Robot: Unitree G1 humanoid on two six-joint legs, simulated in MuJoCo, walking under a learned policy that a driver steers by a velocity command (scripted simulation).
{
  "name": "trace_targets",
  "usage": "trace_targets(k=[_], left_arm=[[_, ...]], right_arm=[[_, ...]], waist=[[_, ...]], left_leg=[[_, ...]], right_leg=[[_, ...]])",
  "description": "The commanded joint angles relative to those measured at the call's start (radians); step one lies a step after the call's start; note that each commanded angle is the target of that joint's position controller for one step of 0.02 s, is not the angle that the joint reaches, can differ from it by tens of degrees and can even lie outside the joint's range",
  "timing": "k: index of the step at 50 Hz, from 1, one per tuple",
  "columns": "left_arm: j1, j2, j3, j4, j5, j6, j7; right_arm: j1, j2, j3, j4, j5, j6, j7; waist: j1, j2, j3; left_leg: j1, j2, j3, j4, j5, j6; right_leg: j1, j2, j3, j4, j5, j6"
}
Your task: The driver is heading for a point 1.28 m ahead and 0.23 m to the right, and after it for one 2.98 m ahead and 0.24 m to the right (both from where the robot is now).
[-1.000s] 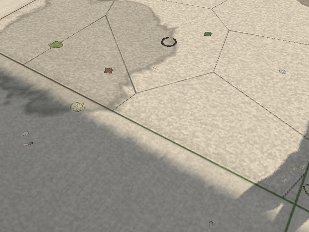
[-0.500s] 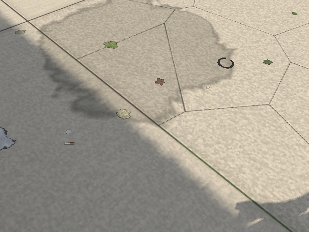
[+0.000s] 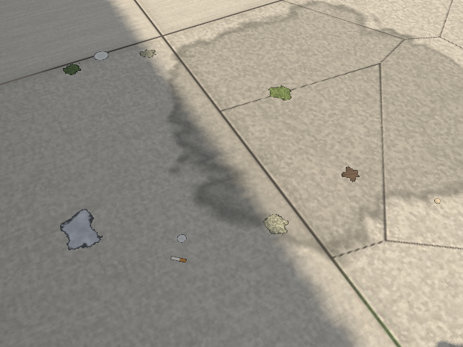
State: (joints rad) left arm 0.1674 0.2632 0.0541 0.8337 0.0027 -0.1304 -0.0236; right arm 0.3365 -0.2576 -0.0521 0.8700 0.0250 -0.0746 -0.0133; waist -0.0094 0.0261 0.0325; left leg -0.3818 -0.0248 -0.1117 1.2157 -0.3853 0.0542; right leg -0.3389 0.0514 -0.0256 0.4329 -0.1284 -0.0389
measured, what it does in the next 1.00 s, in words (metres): walks ahead, turning right: left foot, then right foot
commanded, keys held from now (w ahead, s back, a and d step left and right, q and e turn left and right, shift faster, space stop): w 0.04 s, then w+e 0.84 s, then w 0.02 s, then w+q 0.10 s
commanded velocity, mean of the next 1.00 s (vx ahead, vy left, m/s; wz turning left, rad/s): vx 0.50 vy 0.00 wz -0.34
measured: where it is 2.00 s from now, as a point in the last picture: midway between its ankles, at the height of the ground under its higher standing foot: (295, 185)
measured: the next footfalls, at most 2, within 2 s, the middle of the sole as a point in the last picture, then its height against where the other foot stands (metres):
left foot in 0.34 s outside the picture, level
right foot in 0.88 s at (300, 313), level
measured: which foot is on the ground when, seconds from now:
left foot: up 0.00-0.32, down 0.34-0.88, up 0.90-1.00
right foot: down 0.00-0.34, up 0.36-0.86, down 0.88-1.00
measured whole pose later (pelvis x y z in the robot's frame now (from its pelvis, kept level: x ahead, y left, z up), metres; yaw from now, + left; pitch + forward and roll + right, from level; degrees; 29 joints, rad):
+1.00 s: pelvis +0.50 -0.07 -0.01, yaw -26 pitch +2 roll +0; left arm 0.17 0.27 0.06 0.71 -0.01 -0.05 -0.04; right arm 0.27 -0.29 -0.05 0.83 0.03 -0.11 0.00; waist -0.02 0.01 0.05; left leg -0.39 0.08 0.00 1.24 -0.40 0.00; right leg -0.39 0.06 -0.06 0.56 -0.20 -0.09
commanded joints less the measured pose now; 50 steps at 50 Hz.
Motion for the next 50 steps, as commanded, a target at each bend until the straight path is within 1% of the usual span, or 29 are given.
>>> trace_targets(k=[1, 2, 4, 6, 9, 12, 14, 16, 17, 18, 19, 20, 22, 23, 25, 27, 33, 36, 39, 41, 42, 43, 44, 45, 46, 47, 48, 49, 50], left_arm=[[0.052, 0.066, 0.009, -0.013, 0.009, -0.008, -0.003], [0.07, 0.071, 0.009, 0.0, 0.003, -0.011, -0.004], [0.104, 0.107, 0.014, 0.019, -0.01, -0.01, 0.0], [0.128, 0.132, 0.019, 0.024, -0.018, 0.002, 0.008], [0.167, 0.16, 0.023, 0.032, -0.028, 0.017, 0.016], [0.228, 0.166, 0.021, 0.051, -0.038, 0.03, 0.02], [0.226, 0.174, 0.023, 0.051, -0.039, 0.04, 0.025], [0.218, 0.159, 0.017, 0.043, -0.03, 0.049, 0.03], [0.197, 0.104, -0.003, 0.018, -0.015, 0.046, 0.028], [0.275, 0.006, -0.029, -0.014, -0.013, 0.033, 0.033], [0.321, 0.046, -0.022, -0.016, -0.042, 0.023, 0.032], [0.276, 0.121, 0.0, -0.016, -0.056, 0.027, 0.033], [0.19, 0.117, 0.01, -0.026, -0.04, 0.043, 0.035], [0.181, 0.104, 0.016, -0.03, -0.034, 0.056, 0.033], [0.176, 0.066, 0.013, -0.043, -0.034, 0.078, 0.023], [0.148, 0.055, 0.015, -0.065, -0.03, 0.089, 0.019], [-0.029, 0.039, 0.006, -0.138, -0.024, 0.085, -0.01], [-0.137, 0.034, 0.0, -0.188, -0.024, 0.084, -0.029], [-0.195, 0.045, 0.002, -0.233, -0.027, 0.084, -0.045], [-0.17, 0.069, 0.015, -0.247, -0.026, 0.087, -0.05], [-0.107, 0.094, 0.03, -0.239, -0.026, 0.091, -0.048], [0.032, 0.135, 0.056, -0.206, -0.029, 0.092, -0.042], [0.206, 0.208, 0.094, -0.159, -0.028, 0.099, -0.024], [0.235, 0.326, 0.113, -0.149, -0.03, 0.1, -0.003], [0.266, 0.285, 0.091, -0.177, -0.02, 0.085, -0.005], [0.253, 0.204, 0.069, -0.153, -0.008, 0.074, -0.012], [0.188, 0.17, 0.058, -0.155, -0.014, 0.067, -0.013], [0.101, 0.125, 0.042, -0.164, -0.014, 0.062, -0.013], [0.053, 0.09, 0.031, -0.171, -0.003, 0.055, -0.013]], right_arm=[[0.018, -0.054, -0.016, -0.075, -0.006, -0.013, 0.005], [0.017, -0.036, -0.011, -0.078, -0.006, -0.01, 0.006], [-0.063, -0.026, -0.002, -0.121, -0.024, -0.013, 0.007], [-0.151, -0.021, 0.007, -0.156, -0.032, -0.022, 0.01], [-0.259, -0.027, 0.014, -0.183, -0.021, -0.032, 0.021], [-0.33, -0.058, 0.008, -0.213, -0.008, -0.042, 0.03], [-0.321, -0.094, -0.005, -0.221, -0.006, -0.05, 0.034], [-0.178, -0.141, -0.033, -0.184, -0.011, -0.055, 0.025], [-0.019, -0.204, -0.054, -0.162, -0.026, -0.057, 0.014], [0.085, -0.292, -0.075, -0.151, -0.044, -0.043, 0.011], [0.112, -0.246, -0.065, -0.139, -0.042, -0.041, 0.019], [0.048, -0.164, -0.043, -0.15, -0.031, -0.045, 0.023], [-0.079, -0.092, -0.022, -0.156, -0.029, -0.045, 0.031], [-0.115, -0.07, -0.017, -0.152, -0.031, -0.048, 0.032], [-0.125, -0.079, -0.024, -0.136, -0.035, -0.057, 0.031], [-0.109, -0.1, -0.035, -0.117, -0.036, -0.064, 0.025], [-0.07, -0.153, -0.051, -0.08, -0.033, -0.048, 0.004], [-0.02, -0.176, -0.057, -0.06, -0.023, -0.033, 0.0], [0.008, -0.194, -0.063, -0.043, -0.01, -0.013, 0.0], [-0.006, -0.223, -0.069, -0.048, -0.005, 0.0, -0.005], [-0.013, -0.239, -0.073, -0.052, -0.002, 0.008, -0.008], [-0.029, -0.245, -0.073, -0.057, 0.002, 0.017, -0.012], [-0.026, -0.228, -0.064, -0.07, -0.004, 0.014, -0.018], [0.067, -0.075, -0.016, -0.115, -0.052, -0.007, -0.003], [0.044, -0.098, -0.005, -0.128, -0.015, -0.053, 0.013], [-0.061, -0.171, -0.028, -0.137, 0.033, -0.069, 0.023], [-0.09, -0.161, -0.021, -0.146, 0.035, -0.072, 0.02], [-0.099, -0.155, -0.023, -0.127, 0.013, -0.064, 0.011], [-0.074, -0.16, -0.03, -0.115, 0.0, -0.048, 0.01]], waist=[[-0.004, -0.079, -0.066], [-0.007, -0.088, -0.058], [0.002, -0.08, -0.022], [0.02, -0.07, -0.008], [0.051, -0.085, 0.007], [0.068, -0.108, 0.006], [0.04, -0.12, -0.004], [-0.04, -0.114, -0.068], [-0.114, -0.045, -0.183], [-0.102, 0.214, -0.31], [-0.09, 0.297, -0.353], [-0.077, 0.182, -0.231], [-0.031, 0.075, -0.104], [-0.006, 0.086, -0.067], [0.015, 0.085, -0.045], [0.021, 0.049, -0.03], [-0.026, 0.023, 0.02], [-0.064, 0.014, 0.055], [-0.069, 0.025, 0.068], [-0.033, 0.058, 0.023], [0.008, 0.079, -0.026], [0.09, 0.073, -0.1], [0.171, 0.027, -0.191], [0.081, -0.26, -0.263], [0.107, -0.224, -0.461], [0.142, -0.112, -0.334], [0.105, -0.083, -0.222], [0.061, -0.034, -0.15], [0.024, -0.057, -0.123]], left_leg=[[-0.208, 0.128, -0.015, -0.023, 0.076, 0.005], [-0.216, 0.135, 0.005, -0.058, 0.079, 0.002], [-0.258, 0.153, 0.033, -0.179, 0.115, -0.018], [-0.258, 0.148, 0.054, -0.332, 0.213, -0.036], [-0.155, 0.093, 0.087, -0.548, 0.368, -0.059], [-0.093, 0.064, 0.077, -0.647, 0.397, -0.064], [-0.028, 0.056, 0.068, -0.71, 0.359, -0.048], [0.188, 0.048, 0.083, -0.758, 0.3, -0.015], [0.416, 0.184, -0.041, -0.755, 0.275, 0.042], [0.72, 0.417, -0.382, -0.811, 0.193, 0.146], [0.715, 0.475, -0.632, -0.903, 0.048, 0.21], [0.609, 0.444, -0.513, -0.914, 0.033, 0.18], [0.391, 0.35, -0.25, -0.964, 0.178, 0.133], [0.324, 0.313, -0.162, -0.998, 0.241, 0.12], [0.26, 0.292, -0.056, -1.043, 0.356, 0.125], [0.263, 0.296, 0.016, -1.061, 0.447, 0.137], [0.31, 0.285, 0.191, -1.083, 0.466, 0.116], [0.372, 0.306, 0.238, -1.071, 0.461, 0.106], [0.459, 0.329, 0.273, -1.012, 0.547, 0.084], [0.481, 0.327, 0.309, -0.902, 0.85, 0.063], [0.48, 0.321, 0.324, -0.794, 1.022, 0.052], [0.436, 0.294, 0.35, -0.608, 1.101, 0.031], [0.246, 0.254, 0.357, -0.347, 0.944, -0.012], [-0.214, 0.108, 0.325, 0.025, -0.012, -0.071], [-0.367, 0.012, 0.075, 0.213, -0.223, -0.074], [-0.451, 0.073, 0.032, 0.22, -0.129, -0.051], [-0.437, 0.122, 0.048, 0.147, -0.044, -0.032], [-0.373, 0.168, 0.052, 0.074, 0.018, -0.033], [-0.296, 0.193, 0.04, 0.023, 0.062, -0.034]], right_leg=[[0.212, -0.275, 0.324, -0.254, 0.079, -0.193], [0.198, -0.271, 0.29, -0.271, 0.117, -0.204], [0.171, -0.277, 0.268, -0.303, 0.171, -0.229], [0.159, -0.258, 0.235, -0.316, 0.164, -0.223], [0.117, -0.212, 0.177, -0.296, 0.145, -0.182], [0.154, -0.241, 0.223, -0.25, 0.086, -0.16], [0.187, -0.261, 0.267, -0.199, 0.034, -0.134], [0.154, -0.211, 0.247, -0.043, 0.101, -0.094], [0.035, -0.141, 0.191, 0.219, 0.031, -0.055], [-0.283, -0.012, 0.065, 0.567, -0.305, 0.006], [-0.418, -0.03, 0.146, 0.779, -0.451, 0.006], [-0.465, -0.079, 0.176, 0.852, -0.372, 0.0], [-0.41, -0.145, 0.148, 0.802, -0.222, 0.005], [-0.376, -0.169, 0.148, 0.762, -0.179, 0.007], [-0.332, -0.18, 0.132, 0.742, -0.119, 0.015], [-0.364, -0.182, 0.139, 0.705, -0.061, 0.023], [-0.381, -0.166, 0.089, 0.396, 0.172, 0.023], [-0.391, -0.158, 0.038, 0.296, 0.168, 0.006], [-0.389, -0.139, -0.009, 0.238, 0.067, -0.027], [-0.281, -0.082, -0.068, 0.222, -0.033, -0.064], [-0.181, -0.039, -0.098, 0.222, -0.081, -0.087], [0.007, 0.01, -0.117, 0.165, -0.053, -0.119], [0.31, 0.002, -0.039, 0.122, -0.004, -0.162], [0.682, -0.287, 0.449, 0.1, 0.005, -0.304], [0.786, -0.439, 0.871, -0.106, -0.157, -0.424], [0.705, -0.411, 0.709, -0.136, -0.095, -0.347], [0.549, -0.376, 0.549, -0.126, -0.014, -0.301], [0.39, -0.333, 0.424, -0.133, 0.087, -0.262], [0.284, -0.298, 0.342, -0.159, 0.156, -0.244]])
